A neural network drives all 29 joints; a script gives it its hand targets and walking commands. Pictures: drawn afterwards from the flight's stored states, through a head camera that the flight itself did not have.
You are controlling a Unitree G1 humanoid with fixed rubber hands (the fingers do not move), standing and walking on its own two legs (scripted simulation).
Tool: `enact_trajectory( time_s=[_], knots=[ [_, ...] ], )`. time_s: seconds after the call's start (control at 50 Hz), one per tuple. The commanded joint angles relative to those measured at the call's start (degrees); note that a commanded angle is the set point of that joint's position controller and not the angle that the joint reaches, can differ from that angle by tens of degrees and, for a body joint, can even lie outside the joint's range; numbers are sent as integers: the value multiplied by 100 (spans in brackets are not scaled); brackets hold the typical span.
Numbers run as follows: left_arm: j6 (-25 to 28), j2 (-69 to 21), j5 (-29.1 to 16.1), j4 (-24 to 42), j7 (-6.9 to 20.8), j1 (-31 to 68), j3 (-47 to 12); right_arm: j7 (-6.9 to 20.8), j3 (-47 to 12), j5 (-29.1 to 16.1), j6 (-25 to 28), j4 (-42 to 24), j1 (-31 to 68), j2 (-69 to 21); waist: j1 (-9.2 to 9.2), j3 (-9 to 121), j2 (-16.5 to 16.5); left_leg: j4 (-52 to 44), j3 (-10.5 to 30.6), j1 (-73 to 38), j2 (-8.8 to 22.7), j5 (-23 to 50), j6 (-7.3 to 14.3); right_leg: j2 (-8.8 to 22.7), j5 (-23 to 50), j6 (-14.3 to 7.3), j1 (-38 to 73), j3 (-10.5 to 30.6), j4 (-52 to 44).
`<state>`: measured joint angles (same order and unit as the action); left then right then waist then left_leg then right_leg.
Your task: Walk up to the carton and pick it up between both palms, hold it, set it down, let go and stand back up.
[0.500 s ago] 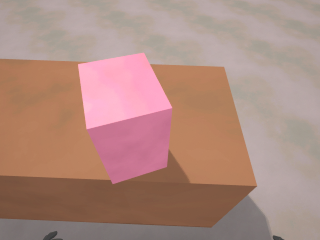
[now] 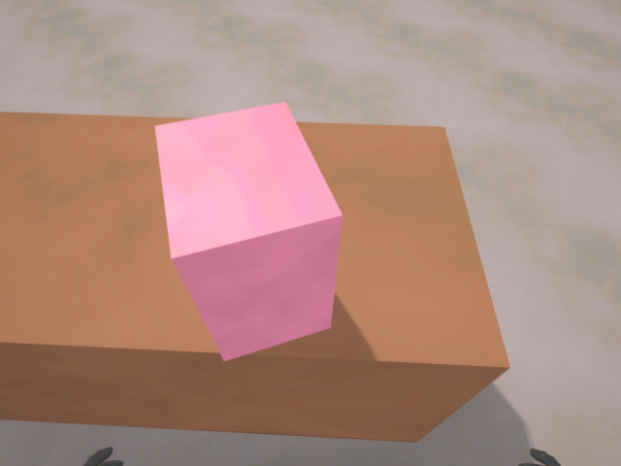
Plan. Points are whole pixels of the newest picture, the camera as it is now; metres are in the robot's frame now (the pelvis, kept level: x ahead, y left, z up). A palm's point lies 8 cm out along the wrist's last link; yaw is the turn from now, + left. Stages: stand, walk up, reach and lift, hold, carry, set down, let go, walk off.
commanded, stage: walk up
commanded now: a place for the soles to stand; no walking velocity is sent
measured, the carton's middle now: (253, 238) +0.41 +0.10 +0.02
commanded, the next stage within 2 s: none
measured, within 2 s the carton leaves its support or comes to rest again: neither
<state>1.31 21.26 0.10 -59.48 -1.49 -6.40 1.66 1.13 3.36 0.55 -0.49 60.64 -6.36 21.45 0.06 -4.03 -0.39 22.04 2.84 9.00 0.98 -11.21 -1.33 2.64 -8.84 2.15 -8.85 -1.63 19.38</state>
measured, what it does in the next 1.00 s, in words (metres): steps to the left: left foot, then right foot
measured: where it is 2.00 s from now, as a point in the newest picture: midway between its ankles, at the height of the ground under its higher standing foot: outside the picture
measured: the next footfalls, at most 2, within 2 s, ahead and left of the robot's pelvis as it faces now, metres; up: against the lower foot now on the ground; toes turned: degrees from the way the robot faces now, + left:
left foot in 0.30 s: +0.05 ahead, +0.24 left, +0.00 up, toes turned +3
right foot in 0.68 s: +0.06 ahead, +0.01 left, +0.00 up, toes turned +7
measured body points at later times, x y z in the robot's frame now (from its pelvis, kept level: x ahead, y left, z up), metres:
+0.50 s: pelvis +0.01 +0.15 -0.01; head +0.04 +0.17 +0.43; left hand +0.07 +0.49 -0.13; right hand +0.12 -0.16 -0.11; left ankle +0.01 +0.25 -0.75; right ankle +0.02 +0.00 -0.69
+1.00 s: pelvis +0.02 +0.13 +0.00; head +0.02 +0.13 +0.45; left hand +0.14 +0.44 -0.12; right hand +0.12 -0.19 -0.11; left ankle +0.01 +0.25 -0.75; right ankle +0.02 +0.01 -0.75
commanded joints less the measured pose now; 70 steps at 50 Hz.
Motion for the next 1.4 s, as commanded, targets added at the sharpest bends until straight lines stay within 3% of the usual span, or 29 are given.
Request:
enact_trajectory(
  time_s=[0.0,0.02,0.04,0.08,0.16,0.2,0.24,0.26,0.28,0.3,0.32,0.34,0.38,0.4,0.44,0.48,0.6,0.64,0.68,0.72,0.76,0.82,0.88,1.0,1.06,1.1,1.3,1.34,1.38],
  knots=[
    [63,2229,161,173,-458,-1238,608,155,447,311,-241,-835,336,1020,-426,251,615,2393,104,1549,66,-1802,149,2288,782,-1655,724,2086,-538],
    [70,2203,176,420,-514,-1142,689,197,472,358,-341,-987,211,1020,-409,190,486,3206,477,1755,272,-1922,124,2583,924,-1994,504,2044,-405],
    [55,2116,202,663,-531,-877,721,236,542,386,-384,-1073,-10,1032,-277,293,315,3791,621,1668,251,-1878,92,2511,929,-2085,304,1793,-253],
    [64,1907,302,1012,-542,-804,707,264,593,329,-406,-1334,-60,900,-154,223,498,3692,757,1926,318,-1852,45,2114,933,-1949,404,1345,-28],
    [50,2030,308,1306,-548,-1154,768,437,634,388,-541,-1877,49,897,-299,-7,1044,2817,175,1717,399,-1526,53,1642,286,-1625,75,836,133],
    [43,2062,296,1516,-504,-1145,736,455,616,339,-500,-2058,-84,918,-211,6,1316,2359,-144,1213,429,-1419,113,1584,517,-1483,-399,703,278],
    [-15,2153,253,1706,-408,-880,710,405,655,268,-428,-1964,-596,1082,87,289,1446,1143,-487,220,185,-923,161,1391,900,-1243,-687,398,974],
    [-49,2027,183,1704,-365,-995,581,356,694,199,-360,-1766,-1145,1157,353,606,941,459,-616,-603,-22,-320,212,1070,685,-950,-1053,15,1884],
    [-110,1560,143,1822,-329,-978,428,328,761,200,-315,-1728,-1325,1619,577,531,-468,-182,271,-890,556,-106,344,466,-760,-601,-1674,-380,3022],
    [-163,1062,43,2038,-346,-917,268,276,789,221,-256,-1955,-1056,2166,552,367,-1714,-386,1961,-546,1585,460,894,-495,-3206,-337,-2579,94,3685],
    [-204,1293,-14,2166,-483,-772,330,237,798,204,-273,-2123,-1011,2153,669,572,-1574,-472,2321,137,1963,-259,1563,-372,-3119,-409,-2122,814,4396],
    [-198,1550,-26,2116,-527,-908,366,191,769,177,-291,-2255,-804,1989,584,232,-1490,-506,2128,420,1873,-532,1514,-326,-2998,-380,-2094,976,4573],
    [-117,1619,-28,1761,-419,-1407,409,38,566,108,-291,-2336,-350,1484,128,84,-1055,111,850,22,1276,695,1323,-205,-2322,-395,-2149,995,4573],
    [-106,1520,13,1667,-348,-1606,365,-34,467,74,-254,-2307,-261,1331,13,353,-952,208,680,-240,1260,1202,1293,-175,-2097,-365,-1967,916,4352],
    [-154,1374,52,1597,-227,-1502,351,-93,380,-17,-144,-2419,-117,1309,-23,343,-678,7,773,-33,1316,1029,1120,-105,-1809,-284,-1584,764,3704],
    [-223,1256,46,1694,-127,-1339,323,-166,260,5,-27,-2350,-228,1201,-17,66,-693,-98,1011,207,1568,1227,1199,-47,-1835,-213,-1267,779,3028],
    [-240,1347,22,1457,3,-1161,302,-248,212,-143,107,-2220,-332,1376,-9,80,-730,109,721,-50,1569,2493,462,-75,-1157,-162,-437,569,1302],
    [-192,1291,3,1432,26,-838,274,-241,164,-143,115,-2082,-366,1382,-15,235,-545,159,364,86,1327,2014,235,-61,174,-222,155,645,401],
    [-122,1450,-22,1309,32,-621,242,-214,99,-206,175,-2028,-413,1253,150,641,-305,255,142,-17,955,1608,-94,328,1535,-328,461,1088,496],
    [-67,1353,-59,1256,78,-330,159,-198,45,-208,172,-1880,-320,1141,195,658,-336,-320,-21,-284,737,701,-7,477,1225,-417,124,1120,587],
    [-66,1113,-137,1051,121,-371,75,-203,47,-184,179,-1682,-44,1292,-25,636,-117,-291,26,-257,821,517,299,299,856,-329,246,940,322],
    [-32,1291,-116,793,83,-307,116,-176,99,-142,198,-1484,80,1267,-14,571,-103,-269,-212,-526,730,969,242,415,1513,-374,184,987,279],
    [16,1291,-107,631,79,-41,97,-176,68,-192,215,-1193,61,1210,44,492,204,-416,-70,-542,770,781,227,426,1336,-436,64,1005,87],
    [33,1214,-99,363,74,117,63,-155,64,-130,209,-799,158,1160,-36,288,33,-680,-161,-488,745,199,184,445,878,-457,-55,1190,-273],
    [56,1168,-99,279,74,224,69,-167,58,-91,239,-622,46,1087,40,228,341,-753,-149,-534,730,127,178,467,759,-440,-159,1194,-393],
    [52,1155,-105,217,93,262,101,-185,73,-72,240,-548,34,1127,-31,383,88,-753,-200,-645,724,81,130,505,435,-467,-51,1261,-525],
    [57,1079,-64,56,71,273,105,-219,73,-79,281,-338,-197,989,15,478,308,-807,-199,-762,721,104,116,408,272,-477,-223,1262,-633],
    [70,1124,-80,44,63,227,133,-238,75,-60,301,-314,-213,1038,63,448,11,-783,-207,-661,765,326,99,400,666,-484,-96,1286,-552],
    [72,1098,-43,8,49,261,131,-226,79,-25,295,-269,-239,947,54,410,95,-806,-225,-632,759,310,86,376,632,-483,-83,1202,-515]
  ],
)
